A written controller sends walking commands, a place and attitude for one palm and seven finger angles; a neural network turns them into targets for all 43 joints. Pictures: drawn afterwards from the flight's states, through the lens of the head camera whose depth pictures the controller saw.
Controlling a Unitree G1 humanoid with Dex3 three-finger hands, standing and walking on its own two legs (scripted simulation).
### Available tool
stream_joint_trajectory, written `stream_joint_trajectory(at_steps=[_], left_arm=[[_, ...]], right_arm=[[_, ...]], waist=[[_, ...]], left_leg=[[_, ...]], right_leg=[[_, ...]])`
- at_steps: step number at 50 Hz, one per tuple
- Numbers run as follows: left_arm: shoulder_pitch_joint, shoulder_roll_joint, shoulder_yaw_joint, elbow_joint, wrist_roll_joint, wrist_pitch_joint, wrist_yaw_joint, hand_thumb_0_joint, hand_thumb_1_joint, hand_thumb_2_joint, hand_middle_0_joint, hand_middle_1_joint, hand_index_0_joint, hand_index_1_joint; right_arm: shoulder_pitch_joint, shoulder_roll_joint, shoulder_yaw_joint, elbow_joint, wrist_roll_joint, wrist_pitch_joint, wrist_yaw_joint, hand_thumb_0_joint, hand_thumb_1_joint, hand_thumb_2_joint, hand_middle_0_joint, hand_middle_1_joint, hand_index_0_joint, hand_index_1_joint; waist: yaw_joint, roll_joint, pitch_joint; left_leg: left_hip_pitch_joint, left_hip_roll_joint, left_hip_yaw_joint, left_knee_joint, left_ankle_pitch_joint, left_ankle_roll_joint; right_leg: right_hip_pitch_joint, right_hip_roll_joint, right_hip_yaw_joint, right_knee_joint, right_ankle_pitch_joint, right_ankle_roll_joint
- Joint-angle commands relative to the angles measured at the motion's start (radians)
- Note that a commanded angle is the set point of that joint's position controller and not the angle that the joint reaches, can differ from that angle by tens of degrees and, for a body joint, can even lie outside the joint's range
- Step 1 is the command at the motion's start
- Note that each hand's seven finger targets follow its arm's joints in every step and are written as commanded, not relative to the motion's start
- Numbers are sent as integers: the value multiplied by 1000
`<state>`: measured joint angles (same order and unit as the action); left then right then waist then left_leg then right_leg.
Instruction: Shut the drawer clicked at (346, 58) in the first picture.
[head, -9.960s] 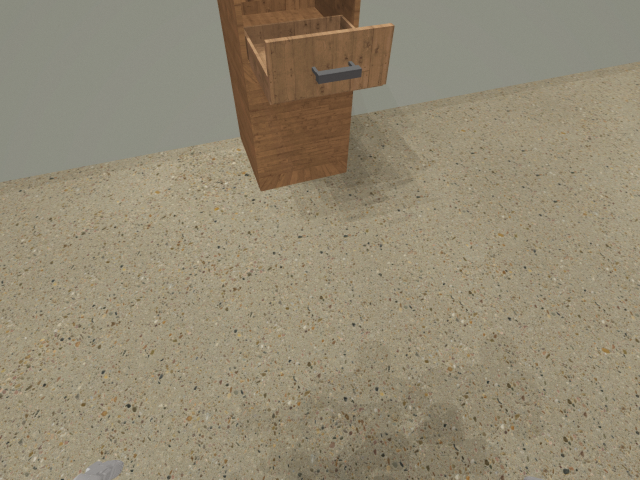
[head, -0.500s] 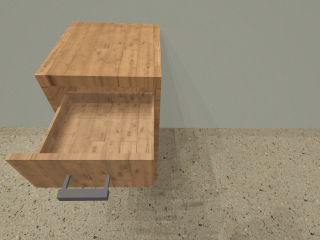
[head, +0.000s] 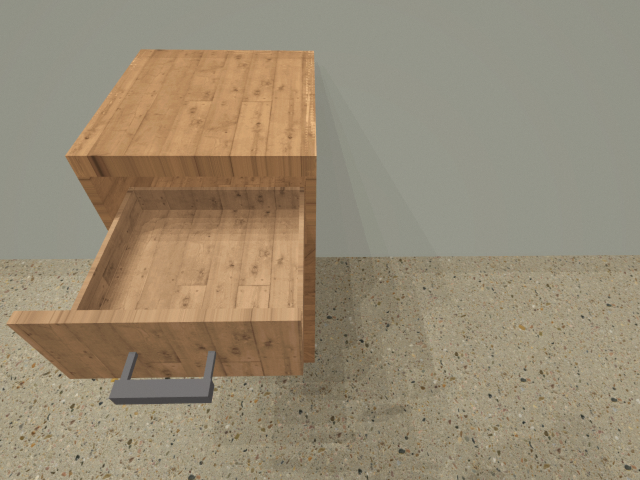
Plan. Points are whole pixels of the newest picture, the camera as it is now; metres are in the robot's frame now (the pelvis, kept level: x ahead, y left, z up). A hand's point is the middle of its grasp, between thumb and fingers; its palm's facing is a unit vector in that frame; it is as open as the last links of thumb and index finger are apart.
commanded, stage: raise the hand and make a fist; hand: left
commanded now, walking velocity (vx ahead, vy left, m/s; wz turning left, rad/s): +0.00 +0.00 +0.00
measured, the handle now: (167, 375) +0.27 +0.24 -0.07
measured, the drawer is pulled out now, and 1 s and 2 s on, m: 0.30 0.27 0.27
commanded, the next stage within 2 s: bring the fist close to the handle in 1.98 s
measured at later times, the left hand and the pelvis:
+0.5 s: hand out of the picture +0.11 +0.15 -0.04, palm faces +0.09 -1.00 -0.02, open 6.1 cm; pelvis -0.07 -0.02 -0.09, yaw +2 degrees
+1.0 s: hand out of the picture +0.12 +0.18 -0.02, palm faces +0.08 -1.00 -0.05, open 3.5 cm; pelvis -0.06 +0.00 -0.08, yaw +2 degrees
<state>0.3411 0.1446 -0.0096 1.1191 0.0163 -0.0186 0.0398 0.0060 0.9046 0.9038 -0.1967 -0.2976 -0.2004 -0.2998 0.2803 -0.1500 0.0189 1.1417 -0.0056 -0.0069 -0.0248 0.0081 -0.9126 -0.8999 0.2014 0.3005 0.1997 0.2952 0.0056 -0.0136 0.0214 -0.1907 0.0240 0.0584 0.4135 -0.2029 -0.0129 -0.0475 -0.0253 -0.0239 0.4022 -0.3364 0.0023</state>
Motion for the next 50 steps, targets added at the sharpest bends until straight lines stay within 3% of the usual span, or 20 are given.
stream_joint_trajectory(at_steps=[1, 3, 4, 5, 6, 7, 8, 9, 10, 11, 14, 15, 16, 18, 20, 25, 29, 34, 41, 50], left_arm=[[100, 99, 16, -14, 0, -10, 6, 0, 900, 900, -200, -300, -200, -300], [103, 97, 15, -14, 0, -9, 6, 0, 900, 900, -200, -300, -200, -300], [115, 112, 10, -11, 21, -44, 38, 0, 900, 900, -200, -300, -200, -300], [-607, 287, 54, -1555, -187, -246, 20, 0, 900, 900, -220, -322, -220, -322], [-219, 232, 84, -1276, -106, -201, 76, 0, 900, 900, -240, -343, -240, -343], [51, 67, 1, -1140, -130, -71, 111, 0, 900, 900, -260, -365, -260, -365], [57, -40, -60, -1151, -151, -65, 90, 0, 900, 900, -280, -387, -280, -387], [17, -11, -51, -1216, -168, -110, 73, 0, 900, 900, -300, -408, -300, -408], [23, 37, -8, -1205, -158, -157, 60, 0, 900, 900, -320, -430, -320, -430], [61, -1, -14, -1157, -158, -210, 38, 0, 900, 900, -340, -452, -340, -452], [301, -71, 23, -974, -191, -402, -91, 0, 900, 900, -400, -517, -400, -517], [256, -37, 39, -1023, -209, -468, -131, 0, 900, 900, -420, -538, -420, -538], [197, 3, 70, -1141, -223, -542, -167, 0, 900, 900, -440, -560, -440, -560], [106, 113, 148, -1281, -223, -651, -212, 0, 900, 900, -480, -603, -480, -603], [94, 130, 180, -1285, -233, -726, -254, 0, 900, 900, -520, -647, -520, -647], [100, 135, 174, -1339, -270, -548, -278, 0, 900, 900, -620, -755, -620, -755], [54, 158, 183, -1455, -277, -434, -273, 0, 900, 900, -700, -842, -700, -842], [119, 138, 199, -1417, -292, -416, -277, 0, 900, 900, -800, -950, -800, -950], [205, 144, 208, -1428, -296, -417, -266, 0, 900, 900, -940, -1102, -940, -1102], [322, 117, 174, -1533, -276, -457, -209, 0, 900, 900, -1120, -1297, -1120, -1297]], right_arm=[[48, -102, -19, -28, 0, -17, -3, 0, -900, -900, 200, 300, 200, 300], [48, -100, -18, -26, 1, -17, -3, 0, -900, -900, 200, 300, 200, 300], [-46, -123, -23, -107, -1, -31, 9, 0, -900, -900, 200, 300, 200, 300], [-12, -287, -54, -436, 41, -160, -38, 0, -900, -900, 200, 300, 200, 300], [-82, -203, -42, -372, 27, -246, -67, 0, -900, -900, 200, 300, 200, 300], [-65, -169, -65, -379, 61, -282, -60, 0, -900, -900, 200, 300, 200, 300], [-40, -176, -58, -367, 63, -289, -55, 0, -900, -900, 200, 300, 200, 300], [-87, -199, -68, -421, 59, -304, -61, 0, -900, -900, 200, 300, 200, 300], [-79, -227, -80, -437, 36, -316, -62, 0, -900, -900, 200, 300, 200, 300], [-76, -221, -83, -465, 17, -322, -59, 0, -900, -900, 200, 300, 200, 300], [-153, -193, -106, -547, -1, -331, -23, 0, -900, -900, 200, 300, 200, 300], [-172, -204, -108, -577, -3, -335, -16, 0, -900, -900, 200, 300, 200, 300], [-180, -204, -115, -618, -4, -340, -14, 0, -900, -900, 200, 300, 200, 300], [-174, -191, -119, -644, -5, -341, -7, 0, -900, -900, 200, 300, 200, 300], [-181, -180, -116, -661, -4, -332, -9, 0, -900, -900, 200, 300, 200, 300], [-186, -183, -101, -760, 31, -267, -33, 0, -900, -900, 200, 300, 200, 300], [-157, -169, -85, -775, 36, -240, -63, 0, -900, -900, 200, 300, 200, 300], [-155, -157, -76, -733, 26, -252, -67, 0, -900, -900, 200, 300, 200, 300], [-163, -163, -81, -728, 31, -279, -62, 0, -900, -900, 200, 300, 200, 300], [-158, -163, -91, -738, 33, -274, -46, 0, -900, -900, 200, 300, 200, 300]], waist=[[4, -16, 51], [6, -8, 61], [19, -7, 143], [-111, 167, -324], [0, 317, -369], [-38, 225, -225], [-38, 118, -151], [-52, 45, -74], [-82, -44, -91], [-88, -129, -85], [19, -239, -107], [28, -244, -168], [35, -170, -252], [36, 60, -341], [15, 39, -324], [7, 46, -291], [-9, 57, -308], [-12, 26, -298], [5, 3, -303], [11, 62, -311]], left_leg=[[74, 78, -68, -33, 206, 44], [67, 77, -69, -33, 206, 44], [-70, 75, -35, 203, 252, 10], [238, -15, -13, 50, 313, 55], [313, 31, -27, 25, 425, 55], [189, 39, -49, 30, 416, 48], [102, 23, -50, 70, 321, 43], [24, 11, -56, 109, 193, 48], [-27, -4, -60, 159, 129, 53], [-92, -14, -67, 217, 90, 53], [-343, -21, -61, 346, -11, 15], [-412, -25, -64, 395, -39, 18], [-425, -27, -55, 436, -46, 21], [-424, -28, -37, 512, -43, 19], [-504, -19, -49, 591, -78, 26], [-565, -19, -48, 613, -198, 43], [-529, -8, -64, 612, -147, 51], [-507, 0, -91, 590, -86, 48], [-486, -5, -94, 540, -119, 48], [-424, -7, -84, 503, -71, 46]], right_leg=[[-133, -83, 45, -81, 269, -19], [-136, -82, 45, -84, 265, -20], [-213, -132, 128, -91, 661, 6], [-141, -39, 18, 46, 577, -21], [-173, 13, -12, 124, 328, -43], [-266, 20, -71, 148, 175, -19], [-278, 17, -85, 131, 182, -15], [-330, 16, -85, 108, 195, -5], [-398, 21, -86, 118, 172, 0], [-479, 28, -94, 159, 136, 6], [-607, 34, -90, 322, 50, -4], [-618, 28, -63, 373, 38, -5], [-622, 26, -39, 419, 22, -8], [-668, 21, 0, 479, -2, -25], [-745, 24, 16, 529, -46, -29], [-730, 11, 89, 452, -212, -20], [-696, 20, 88, 427, -146, -11], [-683, 31, 33, 448, -32, -2], [-678, 27, 10, 428, -128, -5], [-670, 41, -50, 468, -40, -14]])
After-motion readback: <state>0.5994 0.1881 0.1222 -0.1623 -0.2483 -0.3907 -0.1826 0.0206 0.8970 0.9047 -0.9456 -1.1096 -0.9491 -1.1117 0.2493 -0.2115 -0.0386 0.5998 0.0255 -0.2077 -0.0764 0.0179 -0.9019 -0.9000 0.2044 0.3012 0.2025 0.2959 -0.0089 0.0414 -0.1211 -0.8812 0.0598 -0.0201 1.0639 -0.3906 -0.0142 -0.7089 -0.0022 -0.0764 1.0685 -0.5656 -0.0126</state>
